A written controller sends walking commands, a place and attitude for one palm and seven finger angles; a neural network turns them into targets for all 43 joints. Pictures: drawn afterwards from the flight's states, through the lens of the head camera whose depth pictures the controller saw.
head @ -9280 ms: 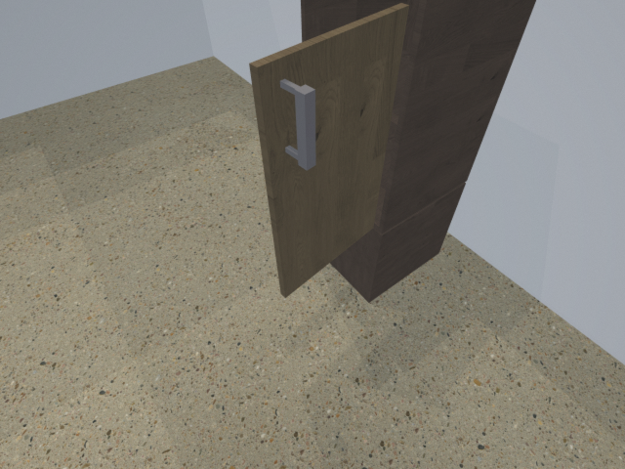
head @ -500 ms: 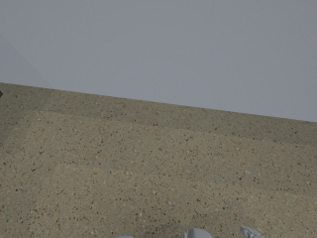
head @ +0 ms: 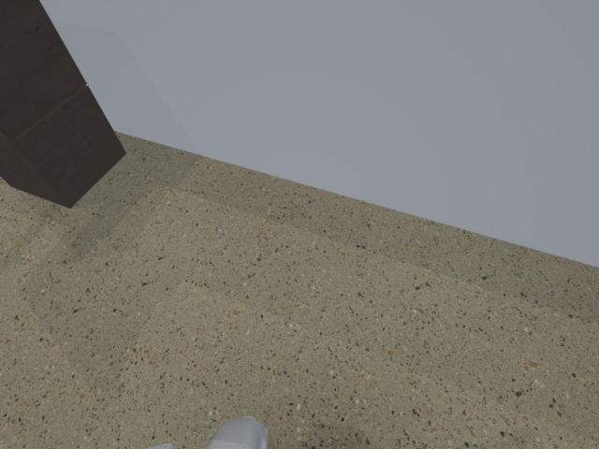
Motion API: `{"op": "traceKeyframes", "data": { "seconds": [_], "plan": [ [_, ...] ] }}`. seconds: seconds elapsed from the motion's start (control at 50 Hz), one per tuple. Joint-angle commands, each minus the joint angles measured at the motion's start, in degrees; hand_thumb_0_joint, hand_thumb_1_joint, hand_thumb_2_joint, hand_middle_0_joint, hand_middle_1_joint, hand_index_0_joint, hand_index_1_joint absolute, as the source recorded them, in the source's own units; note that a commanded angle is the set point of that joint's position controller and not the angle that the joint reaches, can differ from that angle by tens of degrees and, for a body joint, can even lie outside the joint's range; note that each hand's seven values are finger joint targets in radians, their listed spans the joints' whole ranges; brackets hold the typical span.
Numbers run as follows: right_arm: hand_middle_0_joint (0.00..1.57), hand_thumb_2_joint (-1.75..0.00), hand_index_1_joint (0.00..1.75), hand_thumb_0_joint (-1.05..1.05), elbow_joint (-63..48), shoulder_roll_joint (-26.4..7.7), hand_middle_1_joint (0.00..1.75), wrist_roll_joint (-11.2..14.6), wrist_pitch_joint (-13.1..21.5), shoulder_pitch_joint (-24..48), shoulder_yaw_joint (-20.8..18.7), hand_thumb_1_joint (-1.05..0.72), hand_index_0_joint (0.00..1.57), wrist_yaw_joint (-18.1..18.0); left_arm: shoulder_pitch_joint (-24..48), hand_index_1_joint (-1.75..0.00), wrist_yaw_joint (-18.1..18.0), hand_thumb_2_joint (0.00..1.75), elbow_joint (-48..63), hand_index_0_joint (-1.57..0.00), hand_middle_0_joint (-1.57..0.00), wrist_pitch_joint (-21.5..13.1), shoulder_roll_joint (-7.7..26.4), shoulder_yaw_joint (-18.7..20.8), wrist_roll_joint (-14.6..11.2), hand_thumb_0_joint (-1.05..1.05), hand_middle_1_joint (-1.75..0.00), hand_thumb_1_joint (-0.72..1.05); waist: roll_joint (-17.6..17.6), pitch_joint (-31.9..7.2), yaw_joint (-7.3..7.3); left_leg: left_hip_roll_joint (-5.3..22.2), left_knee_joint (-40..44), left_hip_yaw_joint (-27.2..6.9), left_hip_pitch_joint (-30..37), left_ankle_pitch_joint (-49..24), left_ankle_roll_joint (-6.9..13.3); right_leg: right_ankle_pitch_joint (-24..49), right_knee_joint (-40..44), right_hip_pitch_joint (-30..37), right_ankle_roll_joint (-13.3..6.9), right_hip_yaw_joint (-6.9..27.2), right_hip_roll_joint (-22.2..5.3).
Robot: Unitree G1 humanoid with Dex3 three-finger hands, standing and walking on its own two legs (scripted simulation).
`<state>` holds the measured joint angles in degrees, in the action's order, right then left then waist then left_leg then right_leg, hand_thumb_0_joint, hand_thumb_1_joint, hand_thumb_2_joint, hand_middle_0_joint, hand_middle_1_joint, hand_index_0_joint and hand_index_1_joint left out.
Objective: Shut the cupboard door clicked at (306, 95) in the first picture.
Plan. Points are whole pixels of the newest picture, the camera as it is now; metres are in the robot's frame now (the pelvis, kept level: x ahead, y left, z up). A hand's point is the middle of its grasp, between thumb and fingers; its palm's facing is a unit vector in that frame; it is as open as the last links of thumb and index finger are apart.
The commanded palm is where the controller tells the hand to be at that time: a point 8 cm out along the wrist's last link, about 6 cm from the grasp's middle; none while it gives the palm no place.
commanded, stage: walk to a spot facing it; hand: left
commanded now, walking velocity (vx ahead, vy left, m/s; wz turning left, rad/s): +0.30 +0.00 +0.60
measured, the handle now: out of the picture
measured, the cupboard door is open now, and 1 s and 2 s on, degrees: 97 97 97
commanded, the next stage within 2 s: turn to face it in 1.76 s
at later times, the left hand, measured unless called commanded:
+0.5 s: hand out of the picture +0.10 +0.30 -0.18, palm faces +0.31 -0.94 -0.17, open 7.4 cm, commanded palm none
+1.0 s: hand (154, 286) +0.42 +0.31 -0.17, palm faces +0.33 -0.93 -0.17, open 7.3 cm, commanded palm none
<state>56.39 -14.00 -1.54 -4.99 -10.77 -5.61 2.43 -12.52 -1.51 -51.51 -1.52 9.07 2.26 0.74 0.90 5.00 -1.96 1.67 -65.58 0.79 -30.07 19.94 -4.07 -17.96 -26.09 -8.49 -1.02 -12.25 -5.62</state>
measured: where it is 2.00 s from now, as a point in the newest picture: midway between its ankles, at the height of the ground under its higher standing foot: (235, 275)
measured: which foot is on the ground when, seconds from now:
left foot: up 0.00-0.28, down 0.30-0.86, up 0.88-1.00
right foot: down 0.00-0.28, up 0.30-0.84, down 0.86-1.00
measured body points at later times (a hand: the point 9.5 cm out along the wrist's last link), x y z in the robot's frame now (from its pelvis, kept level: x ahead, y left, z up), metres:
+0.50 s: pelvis +0.12 +0.11 +0.00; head +0.15 +0.14 +0.44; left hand +0.09 +0.35 -0.17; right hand +0.26 -0.10 -0.14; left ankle +0.09 +0.16 -0.74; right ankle +0.16 -0.06 -0.64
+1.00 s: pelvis +0.37 +0.13 -0.01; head +0.42 +0.13 +0.44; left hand +0.40 +0.36 -0.15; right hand +0.35 -0.10 -0.16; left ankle +0.22 +0.21 -0.64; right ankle +0.40 +0.06 -0.74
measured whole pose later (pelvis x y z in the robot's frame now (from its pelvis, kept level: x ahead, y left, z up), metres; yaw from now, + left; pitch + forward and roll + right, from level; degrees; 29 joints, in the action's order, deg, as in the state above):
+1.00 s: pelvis +0.37 +0.13 -0.01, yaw +20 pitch +0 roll +1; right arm 66.5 -7.2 -0.7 1.0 -23.9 -2.7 -0.5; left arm -7.7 -0.5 -56.4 -5.1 7.4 2.1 0.2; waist 0.3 5.6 -3.1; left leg 0.9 -70.6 0.3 -21.5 21.1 1.7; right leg -17.0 -31.6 -15.1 -3.6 -9.0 -1.2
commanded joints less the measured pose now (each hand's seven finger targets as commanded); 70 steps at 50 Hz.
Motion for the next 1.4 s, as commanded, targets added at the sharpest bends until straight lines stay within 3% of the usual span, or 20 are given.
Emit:
{"op": "traceKeyframes", "data": {
  "seconds": [0.0,0.16,0.2,0.24,0.28,0.32,0.4,0.74,0.8,0.82,0.84,0.86,0.92,1.0,1.2,1.3,1.32,1.34,1.36,1.38],
  "plan": [
    [0.2,-0.9,0.3,0.0,-7.0,-1.2,0.3,0.2,2.7,10.1,0.5,-0.9,0.2,0.5,-9.1,-0.3,0.1,0.9,-0.9,-0.2,-0.2,-2.0,10.0,2.9,0.8,0.0,-0.3,0.9,-9.8,-3.5,5.54,2.3,6.4,1.8,-10.7,0.1,0.4,20.7,10.6,14.7,-3.4,8.8,-16.2],
    [0.2,-0.9,0.3,0.0,-8.8,-0.6,0.3,0.3,3.9,14.8,1.9,-0.9,0.2,1.4,-9.9,-0.3,1.1,0.9,-3.9,-0.2,-0.2,-2.3,12.4,3.1,1.3,0.0,-0.3,0.9,-11.4,-0.2,5.28,1.7,22.8,7.1,-1.7,1.3,3.6,19.9,10.0,10.3,-3.2,1.5,-19.5],
    [0.2,-0.9,0.3,0.0,-8.2,-1.1,0.3,0.2,4.6,11.1,1.7,-0.9,0.2,1.1,-8.7,-0.3,1.3,0.9,-4.4,-0.2,-0.2,-2.4,13.4,3.4,1.3,0.0,-0.3,0.9,-9.9,-2.3,3.03,-0.2,27.6,9.2,7.4,2.8,5.1,24.1,5.1,7.2,-2.8,-0.5,-19.6],
    [0.2,-0.9,0.3,0.0,-4.7,-5.4,0.3,-0.3,5.3,-2.7,0.4,-0.9,0.2,0.3,-5.7,-0.3,1.9,0.9,-4.1,-0.2,-0.2,-2.4,13.9,3.4,0.5,0.0,-0.3,0.9,-4.3,-8.8,-4.63,-3.1,36.2,9.9,29.7,-2.2,7.0,27.6,-14.7,-3.2,0.1,-6.7,-15.5],
    [0.2,-0.9,0.3,0.0,-2.2,-17.7,0.3,-0.1,6.2,-15.6,-2.6,-0.9,0.2,-1.7,0.1,-0.3,3.2,0.9,2.4,-0.2,-0.2,-1.9,8.9,2.0,0.2,0.0,-0.3,0.9,17.5,-16.3,-9.96,20.9,48.4,-30.1,47.8,-5.7,16.7,-15.8,-46.7,-34.2,5.3,1.2,-1.4],
    [0.2,-0.9,0.3,0.0,-2.4,-14.3,0.3,0.4,6.4,-10.6,-1.5,-0.9,0.2,-2.8,5.4,-0.3,2.4,0.9,2.9,-0.2,-0.2,-1.7,9.2,2.5,0.4,0.0,-0.3,0.9,2.2,-8.9,-6.24,21.1,50.3,-24.4,36.2,-8.3,16.0,-7.4,-52.4,-35.8,3.7,9.7,-4.7],
    [0.2,-0.9,0.3,0.0,-3.7,-6.0,0.3,0.6,8.5,-1.8,1.3,-0.9,0.2,-3.1,-5.3,-0.3,3.0,0.9,-3.5,-0.2,-0.2,0.4,6.5,2.2,1.4,0.0,-0.3,0.9,7.8,-1.9,1.99,11.4,54.1,-8.4,21.2,-11.6,10.8,4.8,-46.0,-27.2,4.9,11.3,-5.1],
    [0.2,-0.9,0.3,0.0,8.0,-1.3,0.3,-0.1,9.6,-22.3,3.0,-0.9,0.2,-4.6,16.1,-0.3,3.2,0.9,2.5,-0.2,-0.2,-1.2,3.4,0.3,0.2,0.0,-0.3,0.9,4.1,1.5,-2.36,11.7,50.4,-6.3,36.1,-45.6,12.8,8.1,-13.6,-27.2,0.6,6.9,0.9],
    [0.2,-0.9,0.3,0.0,8.9,-2.9,0.3,0.2,9.4,-21.5,2.6,-0.9,0.2,-4.7,4.3,-0.3,2.6,0.9,-0.8,-0.2,-0.2,-2.0,5.6,0.9,0.2,0.0,-0.3,0.9,2.7,-4.8,3.34,10.1,37.1,-5.2,34.4,-62.4,10.8,6.1,-6.9,-8.6,-1.8,4.1,5.8],
    [0.2,-0.9,0.3,0.0,8.2,-3.5,0.3,0.8,9.6,-19.0,2.3,-0.9,0.2,-4.6,-5.7,-0.3,2.3,0.9,-3.6,-0.2,-0.2,-2.6,7.3,2.0,0.3,0.0,-0.3,0.9,1.4,-9.5,8.28,8.4,26.1,-3.9,25.8,-57.7,9.3,11.9,-4.7,7.5,-3.1,6.9,3.8],
    [0.2,-0.9,0.3,0.0,6.7,-1.7,0.3,1.7,9.9,-19.3,2.2,-0.9,0.2,-4.0,-15.7,-0.3,1.6,0.9,-6.6,-0.2,-0.2,-3.0,12.5,3.6,0.9,0.0,-0.3,0.9,-8.0,-17.5,11.15,1.0,8.9,0.7,9.5,-34.6,7.1,19.1,-4.2,26.9,-8.3,23.2,-9.8],
    [0.2,-0.9,0.3,0.0,6.0,0.1,0.3,1.9,9.9,-21.2,2.4,-0.9,0.2,-4.3,-17.9,-0.3,1.3,0.9,-8.5,-0.2,-0.2,-2.6,15.0,3.8,0.2,0.0,-0.3,0.9,-12.8,-20.8,9.07,-5.5,-9.5,0.3,-1.3,11.5,5.3,27.7,1.8,31.1,-14.2,41.1,-23.3],
    [0.2,-0.9,0.3,0.0,4.2,3.3,0.3,1.1,8.6,-9.1,2.2,-0.9,0.2,-3.2,-6.8,-0.3,0.5,0.9,-6.8,-0.2,-0.2,-2.9,6.7,2.0,-0.3,0.0,-0.3,0.9,-1.6,-1.6,5.02,3.2,-11.4,-4.5,-5.9,0.6,6.1,21.5,9.2,6.0,-9.1,26.4,-17.1],
    [0.2,-0.9,0.3,0.0,5.7,6.6,0.3,0.3,6.3,-13.7,2.6,-0.9,0.2,-2.1,-5.7,-0.3,0.7,0.9,-8.3,-0.2,-0.2,-4.6,2.3,0.3,0.1,0.0,-0.3,0.9,-8.7,-1.8,0.12,4.1,-1.6,-1.3,-1.3,-6.0,4.4,24.7,13.2,-1.6,-4.8,11.2,-10.2],
    [0.2,-0.9,0.3,0.0,-1.0,4.2,0.3,0.6,6.9,7.8,2.9,-0.9,0.2,-0.2,-12.2,-0.3,0.5,0.9,-12.7,-0.2,-0.2,-4.7,5.6,-0.1,0.3,0.0,-0.3,0.9,-8.3,2.8,3.41,1.9,23.7,5.2,-4.3,-11.4,4.6,39.7,13.1,9.2,-5.0,6.0,-10.8],
    [0.2,-0.9,0.3,0.0,2.3,0.1,0.3,-0.2,7.7,-3.1,1.9,-0.9,0.2,-1.2,-11.3,-0.3,0.3,0.9,-13.3,-0.2,-0.2,-4.3,9.1,0.4,0.2,0.0,-0.3,0.9,-7.1,-3.9,-3.54,-5.0,33.7,9.5,18.0,-9.0,8.4,58.4,-7.2,7.6,-3.1,1.8,-10.2],
    [0.2,-0.9,0.3,0.0,4.1,-3.6,0.3,-0.7,7.7,-11.6,1.0,-0.9,0.2,-1.7,-10.6,-0.3,0.6,0.9,-12.2,-0.2,-0.2,-4.2,8.7,0.3,-0.3,0.0,-0.3,0.9,-3.3,-8.9,-7.49,-0.6,34.8,4.1,32.4,-12.5,10.4,46.2,-20.2,-2.2,-1.5,0.7,-8.6],
    [0.2,-0.9,0.3,0.0,5.0,-10.2,0.3,-1.4,8.1,-18.1,-0.7,-0.9,0.2,-2.5,-13.7,-0.3,1.3,0.9,-10.4,-0.2,-0.2,-4.1,5.4,0.0,-0.9,0.0,-0.3,0.9,10.5,-17.9,-8.02,16.4,37.4,-20.5,47.4,-18.6,17.6,9.3,-41.4,-17.9,1.1,-0.2,0.6],
    [0.2,-0.9,0.3,0.0,5.0,-12.2,0.3,-0.1,7.6,-19.3,-0.9,-0.9,0.2,-3.2,-10.6,-0.3,1.3,0.9,-8.5,-0.2,-0.2,-4.3,4.6,-0.3,-0.8,0.0,-0.3,0.9,9.6,-19.2,-7.25,22.4,44.1,-30.5,47.5,-27.9,21.8,-12.0,-53.2,-24.3,0.2,7.0,3.5],
    [0.2,-0.9,0.3,0.0,4.2,-10.7,0.3,0.4,7.5,-14.2,-0.5,-0.9,0.2,-3.2,-7.9,-0.3,0.6,0.9,-8.1,-0.2,-0.2,-3.8,5.7,0.3,-0.5,0.0,-0.3,0.9,4.3,-13.9,-4.8,22.1,46.9,-25.3,38.1,-19.6,21.0,-10.9,-56.1,-25.1,-0.5,10.7,0.6]
  ]
}}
